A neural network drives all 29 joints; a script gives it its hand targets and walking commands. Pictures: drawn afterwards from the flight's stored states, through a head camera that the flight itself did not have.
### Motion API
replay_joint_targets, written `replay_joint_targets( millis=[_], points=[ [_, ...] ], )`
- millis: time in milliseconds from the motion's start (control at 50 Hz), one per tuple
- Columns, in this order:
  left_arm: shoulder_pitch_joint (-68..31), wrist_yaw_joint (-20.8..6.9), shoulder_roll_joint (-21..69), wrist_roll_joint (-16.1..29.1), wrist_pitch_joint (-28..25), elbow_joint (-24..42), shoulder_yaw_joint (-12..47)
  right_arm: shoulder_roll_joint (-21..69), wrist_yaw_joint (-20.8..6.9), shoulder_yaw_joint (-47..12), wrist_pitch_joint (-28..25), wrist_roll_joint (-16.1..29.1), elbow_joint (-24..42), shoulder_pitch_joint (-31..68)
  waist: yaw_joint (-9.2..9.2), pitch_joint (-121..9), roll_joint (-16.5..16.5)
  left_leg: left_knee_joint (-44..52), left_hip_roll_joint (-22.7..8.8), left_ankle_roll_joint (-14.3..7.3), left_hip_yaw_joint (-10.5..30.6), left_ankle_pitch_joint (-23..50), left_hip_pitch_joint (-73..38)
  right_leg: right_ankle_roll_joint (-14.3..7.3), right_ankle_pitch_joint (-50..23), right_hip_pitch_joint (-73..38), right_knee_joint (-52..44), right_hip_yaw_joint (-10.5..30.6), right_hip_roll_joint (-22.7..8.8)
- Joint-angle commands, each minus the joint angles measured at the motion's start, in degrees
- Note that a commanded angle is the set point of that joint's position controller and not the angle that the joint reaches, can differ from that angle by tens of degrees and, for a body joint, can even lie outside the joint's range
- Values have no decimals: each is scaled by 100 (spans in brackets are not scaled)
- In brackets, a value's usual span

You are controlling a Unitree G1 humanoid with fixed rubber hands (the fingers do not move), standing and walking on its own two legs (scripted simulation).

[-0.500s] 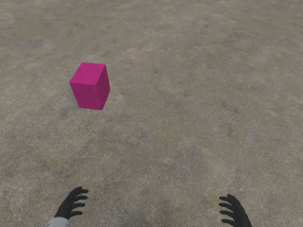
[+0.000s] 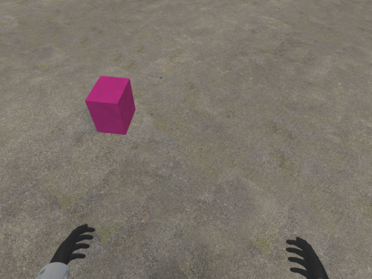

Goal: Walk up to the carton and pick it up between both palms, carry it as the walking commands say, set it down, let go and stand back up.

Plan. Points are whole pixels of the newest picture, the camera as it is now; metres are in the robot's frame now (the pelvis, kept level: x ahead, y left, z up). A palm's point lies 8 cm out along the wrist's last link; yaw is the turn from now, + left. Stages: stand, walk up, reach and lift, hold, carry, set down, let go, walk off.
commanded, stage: stand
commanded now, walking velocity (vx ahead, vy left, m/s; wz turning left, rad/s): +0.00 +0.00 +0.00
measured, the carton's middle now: (113, 105) +1.27 +0.55 -0.61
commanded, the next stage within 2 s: walk up in 0.68 s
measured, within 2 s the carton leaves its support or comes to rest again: neither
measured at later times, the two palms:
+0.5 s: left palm (59, 262) +0.16 +0.27 -0.06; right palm out of the picture +0.14 -0.27 -0.07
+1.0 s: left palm out of the picture +0.11 +0.30 -0.06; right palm out of the picture +0.14 -0.25 -0.07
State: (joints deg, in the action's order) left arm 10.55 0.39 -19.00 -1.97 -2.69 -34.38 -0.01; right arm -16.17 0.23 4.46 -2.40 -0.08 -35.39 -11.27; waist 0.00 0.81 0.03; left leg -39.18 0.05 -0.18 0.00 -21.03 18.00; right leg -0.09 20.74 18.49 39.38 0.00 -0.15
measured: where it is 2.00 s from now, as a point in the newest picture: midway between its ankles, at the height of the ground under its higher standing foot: (138, 234)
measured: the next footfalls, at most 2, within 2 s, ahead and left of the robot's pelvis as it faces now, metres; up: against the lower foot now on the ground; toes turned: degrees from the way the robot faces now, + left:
left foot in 1.26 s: +0.12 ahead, +0.28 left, +0.00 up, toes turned +9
right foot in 1.68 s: +0.44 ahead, +0.08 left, +0.00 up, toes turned +13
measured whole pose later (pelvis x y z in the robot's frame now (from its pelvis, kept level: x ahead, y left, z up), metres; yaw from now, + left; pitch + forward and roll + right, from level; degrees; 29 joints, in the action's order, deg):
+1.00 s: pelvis +0.00 +0.02 +0.01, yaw +4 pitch +1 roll +1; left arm 15.0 1.7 -19.9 -1.5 -0.2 -34.8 0.0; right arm -17.0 -4.0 3.8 3.2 -0.1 -39.0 -12.2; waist -0.1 -1.8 0.6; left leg -55.4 0.7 1.3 -0.1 -22.3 28.8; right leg 1.2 18.0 15.8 32.9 -2.2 -4.2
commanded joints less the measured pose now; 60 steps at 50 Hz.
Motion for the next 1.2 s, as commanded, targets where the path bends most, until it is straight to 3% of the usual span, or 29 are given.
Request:
replay_joint_targets(
  millis=[0, 200, 840, 860, 880, 900, 920, 940, 980, 1020, 1080, 1100, 1140, 1180],
  points=[
    [-299, 17, -1033, 22, -139, 139, -460, -1238, 4, 213, -120, -173, 194, 317, 10, -446, 32, 511, -427, -381, 555, 1319, -113, -416, -1213, -223, -637, 463, -485],
    [-301, 13, -1134, 41, -145, 81, -448, -1335, 4, 214, -122, -166, 102, 323, 13, -473, -22, 542, -456, -397, 597, 1477, -201, -416, -1324, -276, -648, 495, -491],
    [-298, 3, -1171, 50, -132, -56, -435, -1448, -17, 199, -125, -153, -201, 466, -13, -258, -74, 891, -503, -416, 769, 949, -69, -422, -772, -246, -824, 508, -457],
    [237, -119, -520, 56, 220, -115, -343, -1241, -124, -110, 257, -278, -77, -529, -55, -859, -191, 1067, -843, -310, 1334, -1522, -65, -179, 1709, -13, -930, 577, -695],
    [527, 44, -1081, -19, 331, 15, -669, -1028, -378, -84, 502, -285, 381, 776, -644, 266, -203, 338, -51, 133, 644, -2098, 2940, -287, 2654, -1592, -1935, 1467, -1408],
    [1075, 166, -1644, 54, 370, -282, -822, -783, -514, -83, 574, -233, 649, 1313, -897, 486, 1476, -1828, 51, 259, 190, -699, 4003, -523, 3450, -2038, -3196, 3372, -2969],
    [1149, 226, -1609, 108, 346, -301, -757, -822, -522, -37, 539, -240, 566, 1391, -725, 605, 788, -2459, -245, 334, 497, -260, 4149, -575, 2852, -1962, -3091, 3209, -2993],
    [1180, 257, -1417, 98, 284, -375, -685, -769, -549, -26, 475, -245, 576, 1152, -562, 308, 352, -2651, -271, 302, 555, 22, 3849, -592, 2247, -1906, -2975, 2772, -2824],
    [847, 232, -1209, 73, 153, -315, -638, -779, -605, -20, 474, -212, 601, 598, -272, -131, 568, -3042, -425, 335, 613, 381, 3223, -514, 1899, -1566, -3020, 1916, -2470],
    [564, 154, -1073, 56, 127, -263, -646, -746, -674, -27, 510, -172, 455, 311, -23, -6, 894, -2677, -417, 406, 327, 643, 2530, -252, 1424, -1052, -3081, 929, -2100],
    [286, 31, -1090, 4, 148, -167, -728, -607, -689, -145, 526, -51, 336, 2, 246, 318, 1380, -1639, -433, 468, -52, 666, 1359, -55, 1331, -148, -3296, 9, -1864],
    [207, -9, -1112, -3, 160, -137, -739, -529, -678, -193, 527, -18, 307, -75, 323, 390, 1537, -1193, -429, 455, -176, 592, 948, -11, 1388, 112, -3257, -238, -1818],
    [252, -150, -1057, -41, 152, -174, -746, -428, -553, -227, 444, 47, 128, -302, 266, 271, 1918, -651, -412, 450, -614, 208, 264, -116, 1454, 98, -2975, -682, -1647],
    [361, -170, -1092, -8, 193, -164, -723, -503, -451, -187, 347, -29, 5, -610, 294, 184, 1524, -64, -283, 449, -963, 273, -58, -173, 1495, -154, -2167, -988, -1577]
  ],
)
